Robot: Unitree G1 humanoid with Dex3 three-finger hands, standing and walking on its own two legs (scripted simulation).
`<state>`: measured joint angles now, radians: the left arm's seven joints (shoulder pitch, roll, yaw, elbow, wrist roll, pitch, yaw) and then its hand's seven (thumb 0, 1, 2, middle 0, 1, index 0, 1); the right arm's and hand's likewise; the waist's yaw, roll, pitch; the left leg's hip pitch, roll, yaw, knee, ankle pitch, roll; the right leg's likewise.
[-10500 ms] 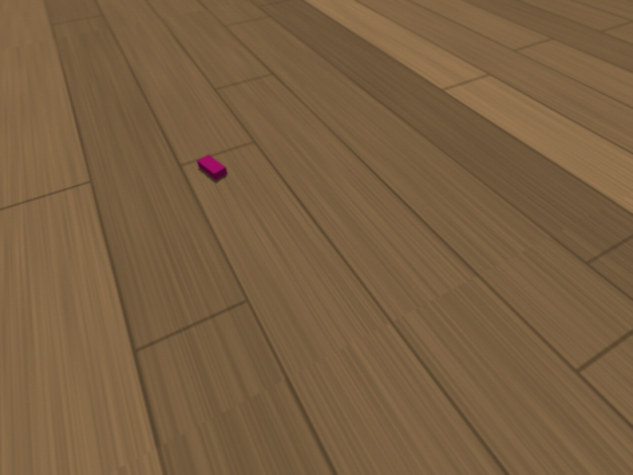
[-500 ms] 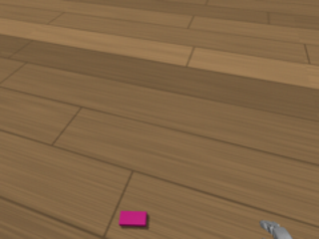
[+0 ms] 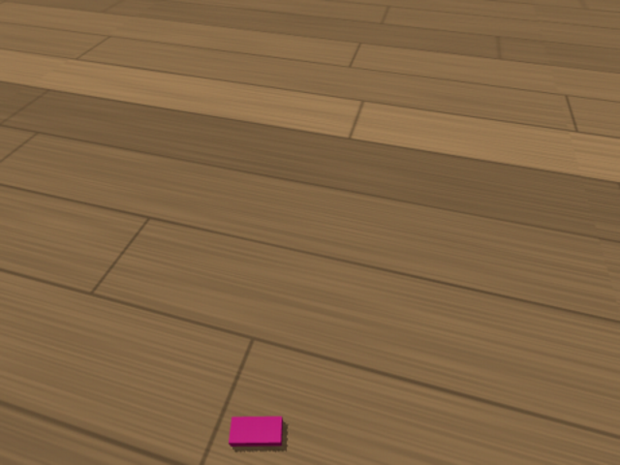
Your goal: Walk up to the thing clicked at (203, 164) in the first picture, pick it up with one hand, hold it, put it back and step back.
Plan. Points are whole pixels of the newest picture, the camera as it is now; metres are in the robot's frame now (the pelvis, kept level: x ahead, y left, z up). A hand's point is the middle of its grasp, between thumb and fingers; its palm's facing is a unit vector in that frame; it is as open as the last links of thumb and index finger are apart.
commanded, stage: walk up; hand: left
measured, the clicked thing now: (256, 431) +0.35 +0.18 -0.76
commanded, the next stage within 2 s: none
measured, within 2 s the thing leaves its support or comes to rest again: neither
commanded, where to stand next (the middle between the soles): +0.02 -0.01 m, yaw -2 degrees
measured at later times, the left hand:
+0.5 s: hand out of the picture +0.07 +0.25 -0.16, palm faces +0.00 -0.94 -0.35, open 7.4 cm
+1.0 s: hand out of the picture +0.07 +0.27 -0.16, palm faces +0.00 -0.91 -0.41, open 7.4 cm
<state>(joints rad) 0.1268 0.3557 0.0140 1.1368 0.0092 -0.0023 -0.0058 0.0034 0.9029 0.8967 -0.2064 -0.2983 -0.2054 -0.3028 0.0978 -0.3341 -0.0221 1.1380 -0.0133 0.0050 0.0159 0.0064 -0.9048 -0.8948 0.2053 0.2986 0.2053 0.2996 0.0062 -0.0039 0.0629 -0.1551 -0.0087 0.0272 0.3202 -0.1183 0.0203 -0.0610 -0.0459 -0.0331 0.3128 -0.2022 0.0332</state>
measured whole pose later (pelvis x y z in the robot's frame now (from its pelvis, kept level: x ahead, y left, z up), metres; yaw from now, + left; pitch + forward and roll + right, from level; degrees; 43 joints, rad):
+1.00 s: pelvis -0.02 +0.00 -0.01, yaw +0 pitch -2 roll +0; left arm 0.08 0.39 0.04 1.03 -0.01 0.01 0.03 0.00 0.90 0.90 -0.21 -0.30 -0.21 -0.30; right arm 0.05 -0.39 -0.06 1.02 -0.01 0.06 0.03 0.01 -0.90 -0.89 0.21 0.30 0.21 0.30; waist 0.00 0.02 0.15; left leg -0.30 0.00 0.03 0.52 -0.18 0.03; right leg -0.22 -0.05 -0.03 0.54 -0.28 0.02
